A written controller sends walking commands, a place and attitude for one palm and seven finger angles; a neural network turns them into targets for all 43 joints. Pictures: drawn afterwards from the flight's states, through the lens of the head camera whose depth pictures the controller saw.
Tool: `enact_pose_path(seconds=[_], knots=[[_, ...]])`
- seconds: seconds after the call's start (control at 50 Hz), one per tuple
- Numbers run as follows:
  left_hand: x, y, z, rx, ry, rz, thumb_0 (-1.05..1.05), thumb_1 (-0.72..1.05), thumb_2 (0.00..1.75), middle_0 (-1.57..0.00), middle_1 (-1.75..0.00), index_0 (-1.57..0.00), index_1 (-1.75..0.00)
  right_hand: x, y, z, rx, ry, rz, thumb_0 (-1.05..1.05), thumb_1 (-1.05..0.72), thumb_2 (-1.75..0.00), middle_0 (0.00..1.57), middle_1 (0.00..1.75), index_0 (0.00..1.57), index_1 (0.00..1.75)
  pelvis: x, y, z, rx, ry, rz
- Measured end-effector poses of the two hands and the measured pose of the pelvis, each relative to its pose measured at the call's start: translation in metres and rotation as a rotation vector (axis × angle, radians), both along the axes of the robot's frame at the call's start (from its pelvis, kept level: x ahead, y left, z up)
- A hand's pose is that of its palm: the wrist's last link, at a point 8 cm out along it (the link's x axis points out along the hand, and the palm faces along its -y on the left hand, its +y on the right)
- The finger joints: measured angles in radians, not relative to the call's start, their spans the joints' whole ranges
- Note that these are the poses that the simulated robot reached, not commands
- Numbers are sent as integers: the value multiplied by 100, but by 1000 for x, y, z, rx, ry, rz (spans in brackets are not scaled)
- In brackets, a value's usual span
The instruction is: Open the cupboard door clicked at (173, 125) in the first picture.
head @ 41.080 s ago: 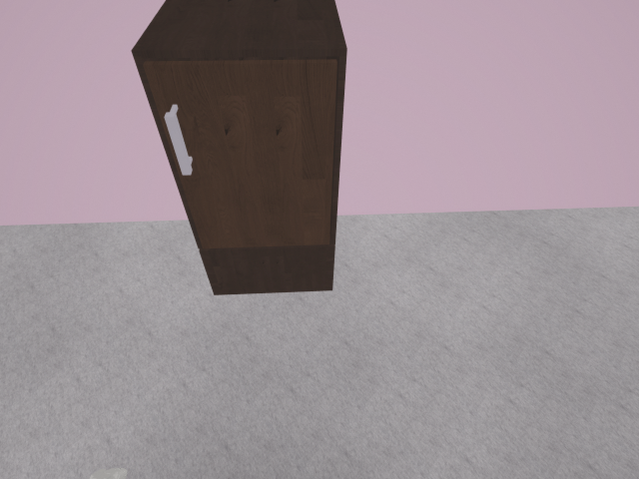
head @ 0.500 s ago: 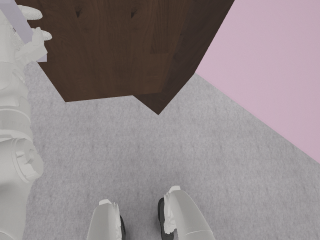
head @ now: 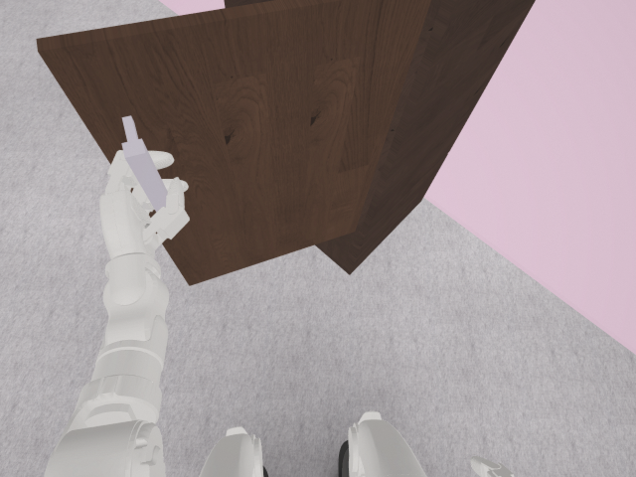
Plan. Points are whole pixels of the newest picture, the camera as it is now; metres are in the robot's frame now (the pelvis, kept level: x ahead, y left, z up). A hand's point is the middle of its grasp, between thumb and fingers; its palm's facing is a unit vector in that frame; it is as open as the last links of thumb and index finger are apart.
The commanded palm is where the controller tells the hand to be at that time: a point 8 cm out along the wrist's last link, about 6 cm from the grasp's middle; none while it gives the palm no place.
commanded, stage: pull the door open along its arc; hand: left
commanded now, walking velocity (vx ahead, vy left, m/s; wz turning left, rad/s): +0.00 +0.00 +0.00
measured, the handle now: (153, 178) +0.48 +0.20 +0.03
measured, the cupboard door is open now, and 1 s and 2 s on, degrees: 65 90 92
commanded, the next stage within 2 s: open thumb and fingers to let go in 0.52 s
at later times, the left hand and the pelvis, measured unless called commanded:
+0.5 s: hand (248, 288) +0.33 +0.07 +0.03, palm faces +0.44 -0.90 -0.01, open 5.8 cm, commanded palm +0.26 +0.11 +0.03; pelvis -0.01 -0.04 +0.00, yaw +3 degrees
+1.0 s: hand (265, 300) +0.32 +0.05 +0.03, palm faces +0.43 -0.90 -0.02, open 9.7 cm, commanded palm +0.27 +0.10 +0.03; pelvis -0.02 -0.05 +0.00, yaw +5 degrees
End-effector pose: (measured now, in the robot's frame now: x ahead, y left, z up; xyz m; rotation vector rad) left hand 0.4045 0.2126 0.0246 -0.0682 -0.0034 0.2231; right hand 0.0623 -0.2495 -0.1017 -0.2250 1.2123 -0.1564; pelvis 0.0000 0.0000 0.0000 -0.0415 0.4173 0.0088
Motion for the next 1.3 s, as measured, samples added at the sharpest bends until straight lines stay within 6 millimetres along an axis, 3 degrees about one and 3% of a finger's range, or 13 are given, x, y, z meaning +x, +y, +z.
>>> enact_pose_path(seconds=[0.1,0.22,0.42,0.64,0.82,1.14,1.3], knots=[[-29,-21,0,66,-3,101,-2,72,77,-40,-135,-39,-135,34,4,-3,25,-85,66,1,-91,-90,20,30,20,30,-1,-4,-1,13,-21,3],[-61,-44,1,71,7,139,-1,72,76,-40,-135,-39,-135,58,9,-5,52,-147,107,1,-91,-90,20,30,20,30,-3,-12,1,24,-53,13],[-102,-85,2,68,18,228,0,72,76,-39,-135,-39,-135,74,4,-6,74,-195,161,1,-91,-90,20,30,20,30,-5,-29,3,41,-83,33],[-139,-127,5,69,44,206,1,71,74,-37,-135,-38,-135,87,-9,-3,74,-260,194,1,-91,-90,20,30,20,30,-7,-45,3,54,-110,51],[-134,-125,4,104,20,220,1,59,75,-39,-133,-37,-133,96,-12,-8,71,-307,204,1,-91,-90,20,30,20,30,-17,-54,-2,63,-120,61],[-130,-119,7,85,7,212,0,-27,40,-32,-121,-31,-121,71,-14,-10,57,-248,185,1,-91,-90,20,30,20,30,-21,-46,-1,57,-120,59],[-128,-119,7,81,10,194,0,-46,32,-28,-98,-26,-98,64,-6,-10,56,-236,177,1,-91,-90,20,30,20,30,-22,-38,-1,50,-118,52]])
